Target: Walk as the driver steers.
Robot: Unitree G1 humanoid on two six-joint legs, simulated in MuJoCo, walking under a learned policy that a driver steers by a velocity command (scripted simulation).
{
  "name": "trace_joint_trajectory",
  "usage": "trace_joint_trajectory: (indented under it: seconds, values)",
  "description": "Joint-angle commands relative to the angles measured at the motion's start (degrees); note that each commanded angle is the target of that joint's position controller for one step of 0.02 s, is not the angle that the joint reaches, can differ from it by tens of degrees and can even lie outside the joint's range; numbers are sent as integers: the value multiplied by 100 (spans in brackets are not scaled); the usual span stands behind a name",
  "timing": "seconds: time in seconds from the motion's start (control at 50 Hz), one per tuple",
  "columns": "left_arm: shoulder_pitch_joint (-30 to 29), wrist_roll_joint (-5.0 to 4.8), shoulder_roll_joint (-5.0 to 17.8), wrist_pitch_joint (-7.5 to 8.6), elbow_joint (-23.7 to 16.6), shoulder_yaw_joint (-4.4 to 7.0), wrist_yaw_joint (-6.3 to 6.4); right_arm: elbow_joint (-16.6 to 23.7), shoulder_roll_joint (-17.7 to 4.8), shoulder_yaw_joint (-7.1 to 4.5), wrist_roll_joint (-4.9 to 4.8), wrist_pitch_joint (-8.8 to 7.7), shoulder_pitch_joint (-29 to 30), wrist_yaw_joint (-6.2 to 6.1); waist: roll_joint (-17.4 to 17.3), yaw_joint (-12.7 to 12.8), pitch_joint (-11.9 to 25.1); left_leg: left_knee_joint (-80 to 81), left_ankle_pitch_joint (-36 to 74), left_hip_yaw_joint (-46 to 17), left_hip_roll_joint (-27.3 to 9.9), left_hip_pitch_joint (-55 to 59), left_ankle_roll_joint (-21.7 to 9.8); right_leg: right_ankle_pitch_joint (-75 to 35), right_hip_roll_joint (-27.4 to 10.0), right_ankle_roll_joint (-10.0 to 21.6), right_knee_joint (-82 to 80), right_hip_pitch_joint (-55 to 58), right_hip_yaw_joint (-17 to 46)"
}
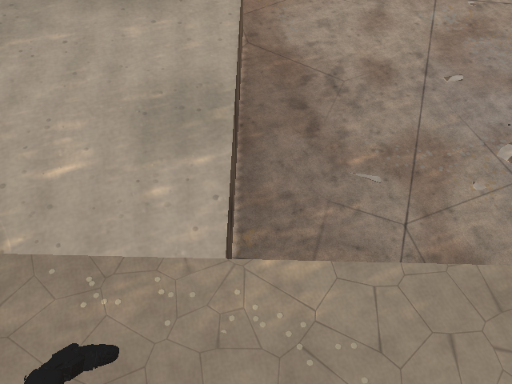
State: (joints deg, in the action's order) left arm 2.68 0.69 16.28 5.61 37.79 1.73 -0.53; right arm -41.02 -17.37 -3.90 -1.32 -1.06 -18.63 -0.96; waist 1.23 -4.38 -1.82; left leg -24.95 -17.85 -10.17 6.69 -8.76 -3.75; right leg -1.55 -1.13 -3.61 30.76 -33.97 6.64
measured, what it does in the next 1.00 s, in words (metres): walks ahead, turning left: right foot, then left foot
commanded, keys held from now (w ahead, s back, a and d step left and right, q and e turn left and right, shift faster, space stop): q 0.52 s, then w+q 0.44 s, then w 0.04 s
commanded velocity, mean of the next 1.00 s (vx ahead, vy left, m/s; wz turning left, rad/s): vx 0.21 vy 0.00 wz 0.59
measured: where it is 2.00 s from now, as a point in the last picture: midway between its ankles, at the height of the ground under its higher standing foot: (105, 342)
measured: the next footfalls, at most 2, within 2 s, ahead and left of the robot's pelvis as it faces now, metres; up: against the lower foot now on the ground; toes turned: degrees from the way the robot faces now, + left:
right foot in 0.06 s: +0.22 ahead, -0.13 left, +0.00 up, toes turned +7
left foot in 0.48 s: +0.12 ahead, +0.11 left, +0.00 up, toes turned +20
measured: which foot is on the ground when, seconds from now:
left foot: down 0.00-0.06, up 0.08-0.46, down 0.48-0.92, up 0.94-1.00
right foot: up 0.00-0.04, down 0.06-0.48, up 0.50-0.90, down 0.92-1.00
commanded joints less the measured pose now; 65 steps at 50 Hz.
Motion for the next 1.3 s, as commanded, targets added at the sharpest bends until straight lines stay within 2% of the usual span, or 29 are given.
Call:
trace_joint_trajectory:
  seconds: [0.02,0.04,0.06,0.08,0.1,0.12,0.14,0.2,0.28,0.38,0.46,0.48,0.5,0.52,0.54,0.56,0.58,0.62,0.8,0.88,0.9,0.92,0.94,0.96,0.98,1.0,1.06,1.22,1.3]
  values:
    - [76,2,667,122,-319,269,-18,321,-816,-246,-18,84,-2,-101,-848,316,587,-408,2621,-1111,-1050,-68,-422,-101,380,193,-442,1217,-217]
    - [368,44,718,157,-259,312,-4,413,-735,-225,-22,99,193,-115,-821,541,664,-871,2525,-1077,-862,-167,-243,-581,259,335,-793,1685,-270]
    - [821,139,978,178,-243,370,36,560,-474,-141,54,75,210,-109,-468,703,1238,-1934,1754,-837,-564,-604,24,-1848,-488,665,-610,2841,222]
    - [1136,260,1203,102,-269,385,78,546,-56,-16,143,43,-674,-88,954,406,1988,-3664,-1989,-237,112,-1958,410,-4194,-2109,1552,-148,4572,1747]
    - [1398,19,1150,-16,-121,423,34,520,-517,-34,20,21,-1348,-28,1658,338,2747,-4851,-2477,-43,-149,-2603,536,-2950,-2851,2207,-208,5037,3117]
    - [1085,-35,823,-93,-288,356,63,447,-920,-174,-67,107,-895,-38,930,506,2171,-5338,-1915,-3,-435,-2944,717,-1638,-2426,2038,-493,4497,2670]
    - [823,1,584,-187,-336,272,101,570,-1026,-228,-74,220,-266,-67,554,616,1597,-5370,-1462,254,-573,-3153,804,-853,-2029,1764,-634,3942,1882]
    - [241,98,563,-308,-287,240,149,711,-723,-232,-44,481,-12,-127,682,345,627,-4693,-971,588,-839,-2466,872,-470,-1321,1543,-1179,2120,536]
    - [152,71,700,-338,-151,335,175,784,-393,-137,22,480,32,-102,710,336,892,-3516,-618,840,-971,-1947,852,-1281,-1478,1773,-1267,2181,-71]
    - [13,-42,931,-494,-75,443,164,946,-517,-169,15,513,398,63,744,418,849,-2299,-101,1097,-1041,-1235,601,-167,-1668,1698,-1378,2095,-404]
    - [99,-191,831,-585,108,449,150,853,-578,-284,73,503,75,121,455,205,745,-693,618,1327,-736,-238,123,966,-1452,1074,-582,1812,-847]
    - [393,-164,580,-630,223,406,133,862,-907,-378,111,471,-80,63,-474,261,546,167,1386,325,-1262,155,-212,1848,-1003,559,471,1206,-1337]
    - [415,103,336,-645,6,306,103,1088,-1479,-454,107,441,63,-41,-2199,526,367,409,2798,-1664,-2586,633,-1047,3874,-97,-36,2249,-345,-1610]
    - [-186,31,631,-601,-183,408,166,1112,-1486,-434,317,321,-45,27,-1818,41,575,778,2311,-2129,-2834,74,-1659,4024,158,39,3177,-609,-636]
    - [-201,-94,796,-582,-143,484,184,1064,-1318,-394,316,210,100,53,-1286,157,501,931,863,-1741,-2476,8,-1392,3415,-10,175,3416,-667,-394]
    - [-49,-121,828,-563,-52,534,175,1034,-1116,-355,165,157,321,32,-996,310,439,1012,-531,-1521,-2191,29,-1041,2774,-135,263,3260,-765,-336]
    - [5,-95,833,-547,53,558,167,1032,-927,-281,77,139,410,9,-953,327,412,1113,-1206,-1455,-2063,36,-877,2433,-180,261,3146,-776,-355]
    - [24,-85,761,-447,65,558,96,1055,-819,-207,109,116,462,-50,-1029,398,349,1266,-1389,-1365,-1833,-65,-815,1873,-85,199,2962,-600,-413]
    - [-406,-196,520,-80,39,414,-125,872,-1029,-307,26,37,9,-84,-1031,136,210,1071,-812,-1417,-1619,-277,-942,1640,249,115,375,586,-365]
    - [159,-257,609,43,168,460,-146,890,-867,-240,-13,85,173,-39,-947,510,227,685,-1217,-1764,-1407,-873,-767,1291,297,312,-505,1906,-391]
    - [498,-245,650,63,262,495,-112,911,-681,-179,-6,85,237,-42,-825,701,310,328,-1274,-1657,-1170,-1222,-584,1166,188,393,-755,2580,-364]
    - [1199,-197,879,84,416,567,-57,966,-334,-75,27,66,318,-50,-443,983,588,-726,-1571,-1248,-819,-1962,-291,1572,-487,595,-911,3639,264]
    - [1709,-33,1398,50,482,648,-12,1180,38,31,-15,24,230,-42,863,911,841,-2466,-1752,-150,-125,-3207,85,3238,-1720,1212,-1503,4492,2159]
    - [1669,4,1448,50,527,679,-58,1292,-446,-64,-98,-40,252,-70,1236,836,407,-3476,-1613,-13,-469,-4072,164,4421,-2327,1703,-1899,4122,3468]
    - [1412,-76,1022,53,451,556,-45,1138,-725,-149,-76,-53,301,-68,881,792,-17,-3931,-1147,-57,-705,-4268,193,4477,-2100,1671,-1923,3840,3061]
    - [1274,-85,771,45,431,469,-35,1008,-721,-171,-18,-56,296,-46,700,736,-162,-4071,-700,15,-739,-4217,223,3963,-1755,1496,-1928,3641,2439]
    - [1190,-14,558,23,498,360,8,953,-442,-120,12,-154,478,56,556,633,-243,-3917,202,107,-910,-3926,277,2250,-1270,1334,-2109,3178,1191]
    - [1745,-195,849,-41,918,364,29,1237,30,140,43,-345,1727,222,373,970,-277,-1545,1712,1000,-1080,-3163,465,26,-1049,1350,-2265,3018,-208]
    - [2050,-260,1004,-141,1131,373,45,1335,-155,77,-22,-374,2024,358,489,899,-339,-741,1542,1100,-905,-2588,190,-513,-1350,1252,-2146,3435,-278]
